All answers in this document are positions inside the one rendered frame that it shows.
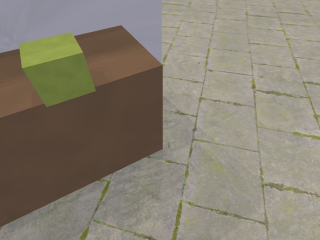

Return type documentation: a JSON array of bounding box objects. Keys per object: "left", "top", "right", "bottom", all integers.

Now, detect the carton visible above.
[{"left": 19, "top": 32, "right": 96, "bottom": 107}]

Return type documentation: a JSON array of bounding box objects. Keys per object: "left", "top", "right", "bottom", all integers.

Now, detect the pedestal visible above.
[{"left": 0, "top": 25, "right": 163, "bottom": 227}]

